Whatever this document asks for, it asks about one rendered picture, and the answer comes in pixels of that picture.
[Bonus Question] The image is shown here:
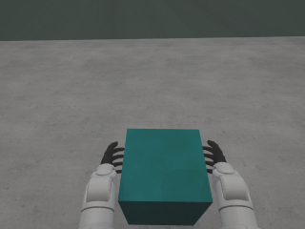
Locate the left robot forearm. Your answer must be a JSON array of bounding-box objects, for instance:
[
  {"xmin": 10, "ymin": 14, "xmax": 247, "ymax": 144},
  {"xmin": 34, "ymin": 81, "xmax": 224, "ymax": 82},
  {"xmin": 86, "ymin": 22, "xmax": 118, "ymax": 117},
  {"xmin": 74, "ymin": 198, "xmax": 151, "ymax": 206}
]
[{"xmin": 78, "ymin": 163, "xmax": 117, "ymax": 229}]

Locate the right robot hand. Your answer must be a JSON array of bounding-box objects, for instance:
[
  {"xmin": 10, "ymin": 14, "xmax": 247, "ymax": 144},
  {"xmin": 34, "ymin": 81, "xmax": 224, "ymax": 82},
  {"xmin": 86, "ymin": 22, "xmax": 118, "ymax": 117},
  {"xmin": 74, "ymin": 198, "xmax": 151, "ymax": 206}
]
[{"xmin": 202, "ymin": 140, "xmax": 227, "ymax": 174}]

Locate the right robot forearm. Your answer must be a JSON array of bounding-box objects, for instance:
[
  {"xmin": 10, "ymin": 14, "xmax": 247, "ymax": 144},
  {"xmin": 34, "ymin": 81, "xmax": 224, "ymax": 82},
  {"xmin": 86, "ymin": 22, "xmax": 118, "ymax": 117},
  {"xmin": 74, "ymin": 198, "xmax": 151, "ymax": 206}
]
[{"xmin": 212, "ymin": 162, "xmax": 261, "ymax": 229}]

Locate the carton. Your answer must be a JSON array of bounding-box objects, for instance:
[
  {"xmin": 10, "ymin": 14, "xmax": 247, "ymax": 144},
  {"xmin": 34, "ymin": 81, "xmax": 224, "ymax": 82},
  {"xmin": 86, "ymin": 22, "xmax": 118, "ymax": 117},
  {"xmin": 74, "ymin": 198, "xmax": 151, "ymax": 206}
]
[{"xmin": 117, "ymin": 128, "xmax": 213, "ymax": 226}]

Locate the left robot hand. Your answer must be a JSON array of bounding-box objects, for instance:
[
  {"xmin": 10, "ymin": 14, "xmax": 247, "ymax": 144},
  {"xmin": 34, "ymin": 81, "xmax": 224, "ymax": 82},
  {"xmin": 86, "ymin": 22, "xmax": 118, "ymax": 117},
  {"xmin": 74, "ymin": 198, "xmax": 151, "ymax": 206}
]
[{"xmin": 100, "ymin": 141, "xmax": 125, "ymax": 174}]

